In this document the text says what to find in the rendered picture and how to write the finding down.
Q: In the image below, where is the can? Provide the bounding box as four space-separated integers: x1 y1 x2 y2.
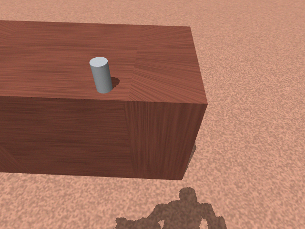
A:
90 57 112 94

